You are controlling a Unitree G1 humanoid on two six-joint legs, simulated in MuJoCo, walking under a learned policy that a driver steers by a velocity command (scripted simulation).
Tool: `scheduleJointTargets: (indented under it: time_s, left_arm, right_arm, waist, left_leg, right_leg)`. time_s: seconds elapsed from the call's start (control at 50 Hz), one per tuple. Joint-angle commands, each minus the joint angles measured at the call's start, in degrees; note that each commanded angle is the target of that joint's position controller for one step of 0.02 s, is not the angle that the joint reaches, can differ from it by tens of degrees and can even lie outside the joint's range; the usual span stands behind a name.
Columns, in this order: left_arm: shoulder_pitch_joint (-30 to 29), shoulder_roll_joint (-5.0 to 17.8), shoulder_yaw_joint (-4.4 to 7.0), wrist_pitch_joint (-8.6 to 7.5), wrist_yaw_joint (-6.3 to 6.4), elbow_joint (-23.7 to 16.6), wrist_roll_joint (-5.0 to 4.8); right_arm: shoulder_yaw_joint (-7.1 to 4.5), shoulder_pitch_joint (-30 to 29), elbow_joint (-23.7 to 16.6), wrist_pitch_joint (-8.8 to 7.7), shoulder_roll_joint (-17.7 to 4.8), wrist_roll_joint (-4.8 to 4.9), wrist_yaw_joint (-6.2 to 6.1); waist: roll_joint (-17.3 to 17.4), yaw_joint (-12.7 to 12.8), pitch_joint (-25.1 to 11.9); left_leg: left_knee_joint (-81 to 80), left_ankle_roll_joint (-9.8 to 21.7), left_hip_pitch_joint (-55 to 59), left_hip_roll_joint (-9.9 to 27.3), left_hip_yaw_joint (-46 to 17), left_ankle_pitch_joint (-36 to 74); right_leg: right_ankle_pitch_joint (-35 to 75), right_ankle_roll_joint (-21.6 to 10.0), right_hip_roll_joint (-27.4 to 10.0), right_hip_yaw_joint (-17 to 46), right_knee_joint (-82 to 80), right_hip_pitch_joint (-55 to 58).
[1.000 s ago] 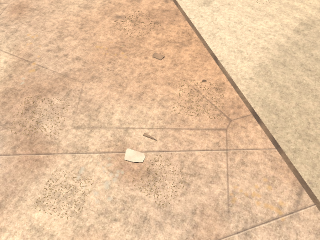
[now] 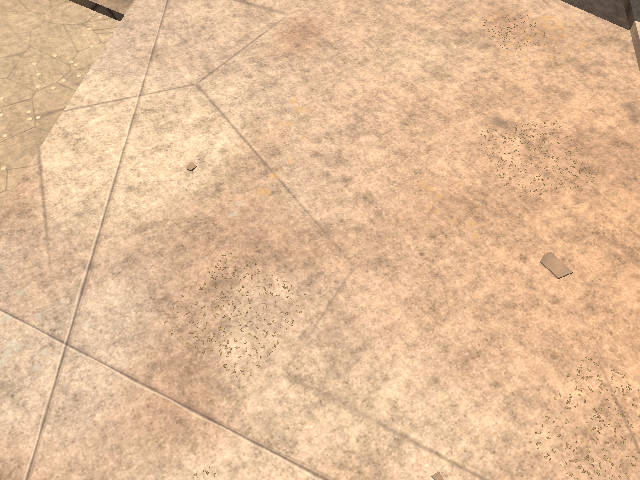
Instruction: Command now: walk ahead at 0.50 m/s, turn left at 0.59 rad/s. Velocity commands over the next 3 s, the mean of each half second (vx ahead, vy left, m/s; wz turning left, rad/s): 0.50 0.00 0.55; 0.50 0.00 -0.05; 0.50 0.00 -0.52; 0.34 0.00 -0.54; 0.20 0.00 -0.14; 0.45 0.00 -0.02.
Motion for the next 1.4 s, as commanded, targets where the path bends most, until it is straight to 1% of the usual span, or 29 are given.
scheduleJointTargets:
  time_s: [0.02,0.04,0.06,0.14,0.24,0.32,0.38,0.42,0.44,0.46,0.48,0.5,0.54,0.56,0.6,0.72,0.84,0.88,0.9,0.92,0.94,0.96,0.98,1.02,1.06,1.2,1.32,1.36,1.4]
  left_arm:
    - [-5.21,6.7,0.74,-3.94,-0.04,-7.62,-0.07]
    - [-4.52,7.33,1.2,-3.6,0.31,-7.04,1.17]
    - [-3.56,7.45,1.39,-2.88,0.16,-6.83,1.41]
    - [-6.47,4.74,0.86,-1.15,0.28,-8.02,2.24]
    - [-16.54,2.63,-0.22,-1.64,-0.57,-10.82,1.5]
    - [-20.03,4.19,0.09,-2.55,-1.59,-12.53,0.87]
    - [-16.63,5.9,0.85,-3.29,-1.92,-11.92,0.72]
    - [-6.57,8.07,2.1,-3.9,-1.51,-9.3,1.71]
    - [2.11,10.83,2.69,-3.85,-1.18,-8.47,2.42]
    - [7.13,14.46,3.86,-3.06,-1.75,-5.41,2.47]
    - [6.03,8.81,2.53,-2.96,-2.18,-6.02,0.5]
    - [3.33,5.74,1.68,-2.61,-1.96,-6.48,0.35]
    - [-1.07,4.38,0.88,-1.96,-1.76,-6.62,1.44]
    - [-1.58,3.69,0.43,-2.05,-1.54,-6.41,1.95]
    - [-0.96,3.36,0.22,-2.27,-1.44,-5.51,1.44]
    - [2.65,7.57,1.04,-1.4,-0.76,-3.16,0.01]
    - [7.68,8.9,1.3,0.29,-0.13,-1.02,-0.8]
    - [6.79,9.36,1.43,0.77,0.19,-1.02,-0.73]
    - [6.81,7.86,0.9,0.73,0.18,-1.24,-0.32]
    - [5.82,4.02,-0.51,0.51,0.06,-3.1,0.96]
    - [13.01,-1.06,-2.02,-0.32,0.22,-4.39,0.17]
    - [11.5,4.45,-0.68,-0.52,0.33,-3.58,-1.09]
    - [7.14,7.17,0.32,-0.42,0.28,-4.62,-1.57]
    - [3.89,6.14,0.61,0.3,0.37,-5.14,-0.54]
    - [4.43,3.95,0.59,1.59,0.02,-5.34,-0.66]
    - [-3.38,1.37,-0.14,2.62,-1.41,-9.02,-0.14]
    - [-13.65,1.76,-0.56,2.58,-3.26,-13.78,-0.05]
    - [-13.68,2.91,-0.03,2.75,-3.63,-14.91,0.08]
    - [-6.13,5.73,1.69,3.11,-3.47,-13.82,0.09]
  right_arm:
    - [-2.54,10.11,-1.3,-1.81,-8.92,-0.2,-0.28]
    - [-1.92,7.02,-1.99,-1.89,-7.05,-0.53,-0.5]
    - [-1.58,5.58,-2.8,-1.9,-6.42,-1.09,-0.76]
    - [-2.06,7.73,-1.98,-2.34,-8.1,-0.62,-2.15]
    - [-2.25,11.78,0.02,-1.69,-8.63,-0.11,-3.27]
    - [-2.29,14.63,1.73,-1.15,-8.32,0.32,-3.49]
    - [-2.38,13.98,2.02,-0.51,-8.15,0.08,-3.85]
    - [-1.24,13.37,1.81,-0.44,-5.03,-0.32,-3.58]
    - [-0.06,14.26,0.94,-0.56,-2.36,-1.4,-3.48]
    - [0.66,23.26,0.66,-1.06,0.27,0.68,-3.45]
    - [-0.06,22.09,2.25,-1.31,-5.32,1.06,-3.62]
    - [-0.75,15.02,1.52,-1.36,-7.85,0.78,-3.49]
    - [-0.69,8.14,-0.2,-1.78,-6.69,-0.62,-3.39]
    - [-0.66,8.2,-0.41,-1.93,-5.76,-0.61,-3.02]
    - [-0.21,9.05,-0.15,-1.9,-3.64,-0.44,-2.62]
    - [1.46,-1.79,-3.37,-2.88,-0.63,-1.15,-1.95]
    - [0.78,-8.0,-4.97,-4.25,-2.99,-0.2,-0.68]
    - [-0.25,-3.04,-3.55,-4.59,-4.99,-0.26,-0.93]
    - [-1.45,3.42,-1.75,-4.64,-7.26,-0.71,-1.48]
    - [-2.6,13.05,-0.71,-4.57,-11.25,-1.92,-2.19]
    - [-3.37,16.36,0.59,-3.6,-14.87,-2.14,-2.0]
    - [-2.18,16.27,0.7,-3.45,-9.78,-1.78,-1.78]
    - [-1.26,13.2,0.79,-3.58,-7.08,-1.28,-1.79]
    - [-0.18,6.75,1.08,-3.87,-3.68,-1.55,-1.47]
    - [-0.17,3.98,1.87,-4.55,-2.73,-1.95,-1.45]
    - [-1.6,4.73,5.36,-5.02,-6.42,-1.88,-2.48]
    - [-2.6,9.27,8.27,-3.38,-9.53,-0.35,-2.82]
    - [-2.99,9.31,8.69,-2.55,-10.87,0.14,-2.91]
    - [-3.37,8.47,8.51,-1.6,-12.41,0.65,-3.22]
  waist:
    - [0.87,-4.66,-10.31]
    - [1.42,-2.54,-8.39]
    - [2.77,-1.16,-7.87]
    - [1.92,-1.21,-6.01]
    - [4.31,-4.99,-3.54]
    - [4.84,-6.04,-2.96]
    - [7.27,-4.02,-3.7]
    - [6.67,0.7,-9.77]
    - [0.2,3.75,-18.12]
    - [-20.73,-0.14,-22.82]
    - [-13.62,1.34,-18.08]
    - [-7.88,2.76,-10.79]
    - [-2.77,1.12,-4.25]
    - [-4.18,-0.33,-4.21]
    - [-6.04,-1.22,-4.83]
    - [-4.43,1.38,-2.66]
    - [-5.43,1.84,-2.13]
    - [-5.67,-1.93,-4.18]
    - [-4.77,-5.05,-8.27]
    - [0.94,-9.33,-16.68]
    - [17.26,-6.58,-24.21]
    - [13.15,-7.83,-21.12]
    - [9.71,-7.56,-13.67]
    - [6.55,-4.53,-7.04]
    - [7.38,-2.11,-4.8]
    - [2.97,-2.56,-1.66]
    - [1.99,-5.72,1.28]
    - [3.03,-4.54,0.21]
    - [4.47,0.47,-5.34]
  left_leg:
    - [-21.27,11.98,31.93,16.2,-31.21,-1.5]
    - [-21.84,10.86,25.71,14.21,-26.67,4.62]
    - [-23.08,10.68,21.8,13.05,-24.85,7.89]
    - [-25.0,11.04,16.26,10.7,-19.45,15.76]
    - [-24.25,7.28,14.18,7.63,-17.35,8.32]
    - [-20.15,6.51,18.11,9.55,-22.26,5.7]
    - [-15.31,5.42,21.79,11.09,-25.8,9.04]
    - [-4.47,2.84,20.32,7.0,-22.67,16.8]
    - [11.38,0.64,12.8,3.29,-18.07,7.05]
    - [28.8,-3.51,-7.8,-4.65,-12.4,-20.73]
    - [35.49,-3.92,-14.89,-0.86,-14.81,-21.12]
    - [36.59,-3.97,-16.64,0.94,-13.87,-15.84]
    - [32.04,-4.07,-14.49,4.39,-10.89,-9.44]
    - [29.54,-3.92,-11.79,6.05,-10.24,-7.69]
    - [25.21,-4.36,-9.76,7.11,-8.07,-7.12]
    - [4.09,-6.23,-7.69,7.18,-4.39,6.46]
    - [-8.04,-6.12,0.89,3.93,-4.7,10.33]
    - [-11.49,-4.38,9.97,3.29,-3.95,8.67]
    - [-12.07,-2.81,20.26,4.03,-4.08,7.85]
    - [-10.3,0.89,35.52,14.33,-13.64,7.17]
    - [-15.11,8.43,49.97,27.05,-35.79,-3.77]
    - [-19.07,8.37,46.19,25.79,-40.6,-13.19]
    - [-20.21,6.5,40.01,23.96,-32.54,-12.77]
    - [-23.51,5.07,28.61,19.55,-21.4,-2.85]
    - [-26.91,4.67,22.09,17.65,-14.49,3.1]
    - [-30.37,4.81,21.33,16.9,0.18,13.85]
    - [-28.1,2.7,28.82,18.89,6.28,16.39]
    - [-23.18,1.55,31.7,19.36,8.02,28.67]
    - [-9.91,-0.02,31.65,18.24,10.33,47.36]
  right_leg:
    - [5.74,-2.14,-1.3,6.89,8.94,-31.45]
    - [8.42,-1.83,-2.76,7.11,4.4,-27.4]
    - [10.24,-1.44,-3.32,7.35,2.69,-24.16]
    - [17.45,1.75,-1.67,5.8,-7.71,-23.51]
    - [32.49,2.51,2.18,5.69,-27.32,-19.78]
    - [31.97,1.21,3.65,7.14,-33.76,-17.51]
    - [25.25,-0.88,4.01,6.87,-35.72,-13.35]
    - [25.98,-4.53,2.43,6.23,-38.15,2.2]
    - [24.0,-8.17,-6.85,16.26,-36.66,17.19]
    - [10.41,-17.59,-17.41,43.56,-43.08,32.85]
    - [-1.98,-16.67,-17.59,47.66,-46.28,30.88]
    - [-0.85,-14.45,-15.26,38.71,-46.94,24.05]
    - [11.87,-13.49,-11.18,27.85,-48.95,12.35]
    - [16.32,-13.09,-9.59,24.38,-49.97,9.44]
    - [21.56,-13.75,-8.19,20.38,-51.73,7.56]
    - [28.79,-13.87,-6.31,12.68,-54.76,4.89]
    - [27.37,-11.54,-8.03,15.13,-50.07,6.71]
    - [30.65,-9.73,-7.47,15.13,-44.84,5.94]
    - [33.79,-8.05,-4.39,13.14,-36.95,3.28]
    - [23.3,-5.66,-0.39,10.18,-20.24,-6.0]
    - [-3.9,-2.64,6.15,4.81,-2.2,-24.29]
    - [-5.34,-2.49,3.65,9.5,6.05,-30.0]
    - [-0.34,-2.77,1.61,9.44,8.06,-32.58]
    - [7.1,-2.19,-1.62,8.27,5.17,-29.53]
    - [10.54,-1.69,-3.3,8.14,3.02,-25.1]
    - [26.3,-0.7,-3.29,6.71,-13.1,-26.2]
    - [26.07,-3.64,-1.69,1.8,-24.9,-25.71]
    - [20.7,-5.61,0.54,-0.78,-26.32,-22.82]
    - [16.22,-8.36,5.38,-4.43,-27.33,-11.03]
